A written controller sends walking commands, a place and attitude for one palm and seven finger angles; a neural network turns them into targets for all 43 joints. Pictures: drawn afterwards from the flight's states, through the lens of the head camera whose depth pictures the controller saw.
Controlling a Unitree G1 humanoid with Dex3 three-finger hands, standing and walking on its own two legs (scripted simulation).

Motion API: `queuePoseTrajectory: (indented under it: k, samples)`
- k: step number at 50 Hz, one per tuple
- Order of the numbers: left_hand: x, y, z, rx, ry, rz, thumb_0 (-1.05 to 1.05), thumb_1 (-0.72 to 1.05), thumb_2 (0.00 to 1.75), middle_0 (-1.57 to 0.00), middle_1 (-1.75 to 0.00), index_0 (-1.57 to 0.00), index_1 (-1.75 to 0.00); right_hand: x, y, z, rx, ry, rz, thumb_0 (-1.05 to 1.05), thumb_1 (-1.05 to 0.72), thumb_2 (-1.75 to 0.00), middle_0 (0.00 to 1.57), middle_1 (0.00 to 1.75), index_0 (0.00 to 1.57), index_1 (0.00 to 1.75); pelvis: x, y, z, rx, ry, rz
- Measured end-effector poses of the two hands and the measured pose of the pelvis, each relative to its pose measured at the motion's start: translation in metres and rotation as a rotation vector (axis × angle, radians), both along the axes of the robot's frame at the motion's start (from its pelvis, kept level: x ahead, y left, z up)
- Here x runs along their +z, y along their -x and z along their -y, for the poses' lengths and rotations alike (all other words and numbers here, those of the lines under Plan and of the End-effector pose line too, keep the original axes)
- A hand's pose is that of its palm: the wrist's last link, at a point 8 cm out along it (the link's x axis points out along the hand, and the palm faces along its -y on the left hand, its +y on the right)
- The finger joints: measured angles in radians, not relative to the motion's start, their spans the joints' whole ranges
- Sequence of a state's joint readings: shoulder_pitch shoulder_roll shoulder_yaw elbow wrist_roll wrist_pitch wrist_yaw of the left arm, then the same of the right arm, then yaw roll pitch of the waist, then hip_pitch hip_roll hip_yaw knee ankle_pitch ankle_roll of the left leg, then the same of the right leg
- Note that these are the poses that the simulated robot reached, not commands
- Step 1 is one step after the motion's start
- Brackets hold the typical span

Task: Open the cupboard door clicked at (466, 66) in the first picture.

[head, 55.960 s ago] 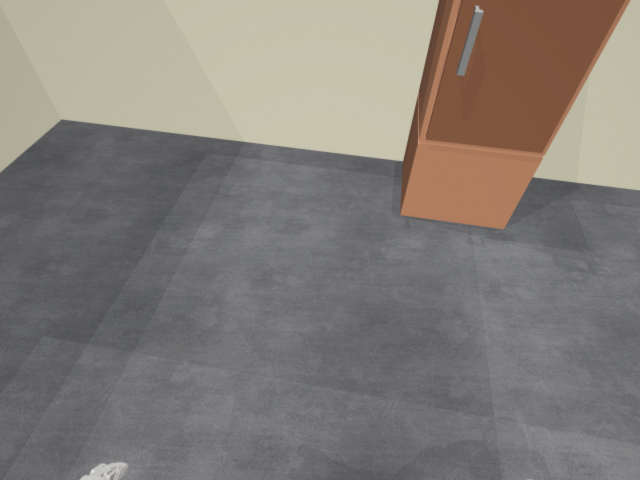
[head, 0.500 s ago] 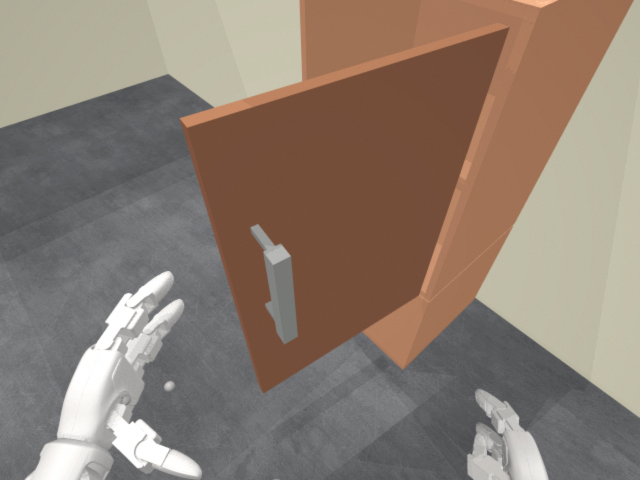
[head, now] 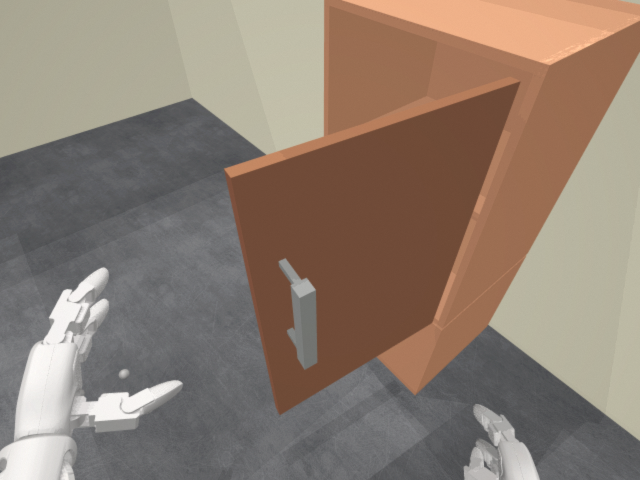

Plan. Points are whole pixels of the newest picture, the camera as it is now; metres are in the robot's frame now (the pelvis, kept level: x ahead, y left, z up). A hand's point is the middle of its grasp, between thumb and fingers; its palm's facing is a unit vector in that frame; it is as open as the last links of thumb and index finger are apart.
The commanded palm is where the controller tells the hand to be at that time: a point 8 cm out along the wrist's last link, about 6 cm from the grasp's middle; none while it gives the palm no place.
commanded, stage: draw the hand back to the body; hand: left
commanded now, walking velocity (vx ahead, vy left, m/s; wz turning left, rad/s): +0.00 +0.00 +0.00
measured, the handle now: (297, 316) +0.32 +0.07 +0.03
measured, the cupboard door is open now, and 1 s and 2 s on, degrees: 82 82 82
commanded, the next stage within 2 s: step back with the hand held close in 0.74 s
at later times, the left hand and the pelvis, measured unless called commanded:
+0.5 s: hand (77, 323) +0.21 +0.25 +0.17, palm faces +0.46 -0.79 -0.40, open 7.9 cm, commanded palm +0.16 +0.29 +0.19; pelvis +0.02 -0.01 +0.02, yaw -1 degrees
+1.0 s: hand (89, 322) +0.20 +0.24 +0.18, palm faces +0.44 -0.79 -0.43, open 7.4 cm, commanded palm +0.15 +0.27 +0.19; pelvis +0.00 -0.03 +0.02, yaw -1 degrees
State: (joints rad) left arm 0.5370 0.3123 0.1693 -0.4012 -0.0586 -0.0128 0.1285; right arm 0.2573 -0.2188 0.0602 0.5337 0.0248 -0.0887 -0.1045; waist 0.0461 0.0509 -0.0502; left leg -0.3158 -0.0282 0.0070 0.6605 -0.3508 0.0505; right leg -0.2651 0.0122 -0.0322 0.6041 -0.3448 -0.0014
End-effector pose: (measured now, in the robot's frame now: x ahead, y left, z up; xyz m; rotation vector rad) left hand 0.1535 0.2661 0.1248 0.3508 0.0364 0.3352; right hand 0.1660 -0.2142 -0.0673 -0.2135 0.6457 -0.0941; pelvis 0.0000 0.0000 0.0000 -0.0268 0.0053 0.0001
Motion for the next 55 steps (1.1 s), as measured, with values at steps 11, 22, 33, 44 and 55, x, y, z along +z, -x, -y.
queuePoseTrajectory:
  k: [11,22,33,44,55]
  samples:
    - [0.036,-0.011,-0.015,0.037,-0.079,0.082,0.0,0.36,0.67,-0.19,-0.3,-0.19,-0.31,0.008,-0.014,0.005,0.005,-0.011,0.001,0.01,-0.9,-0.9,0.21,0.3,0.21,0.3,0.011,-0.011,0.002,-0.012,-0.01,0.032]
    - [0.063,-0.011,-0.025,0.1,-0.142,0.158,0.01,0.73,0.83,-0.21,-0.3,-0.2,-0.31,0.011,-0.025,0.016,0.012,-0.012,-0.001,0.01,-0.9,-0.9,0.21,0.3,0.21,0.3,0.015,-0.015,0.01,-0.013,-0.014,0.045]
    - [0.057,-0.008,-0.01,0.087,-0.117,0.138,0.02,0.87,0.89,-0.21,-0.3,-0.21,-0.31,0.009,-0.022,0.026,0.002,-0.017,-0.01,0.01,-0.9,-0.9,0.21,0.3,0.21,0.3,0.016,-0.014,0.02,-0.014,-0.018,0.056]
    - [0.061,-0.003,-0.003,0.088,-0.12,0.153,0.02,0.89,0.9,-0.21,-0.3,-0.21,-0.31,0.008,-0.013,0.035,-0.007,-0.022,-0.012,0.01,-0.9,-0.9,0.21,0.3,0.21,0.3,0.017,-0.007,0.027,-0.015,-0.018,0.071]
    - [0.065,-0.011,-0.006,-0.003,-0.21,0.141,0.02,0.89,0.9,-0.21,-0.3,-0.21,-0.31,0.009,0.011,0.053,-0.104,0.01,-0.071,0.01,-0.9,-0.9,0.21,0.3,0.21,0.3,0.017,0.007,0.02,-0.041,-0.01,0.016]
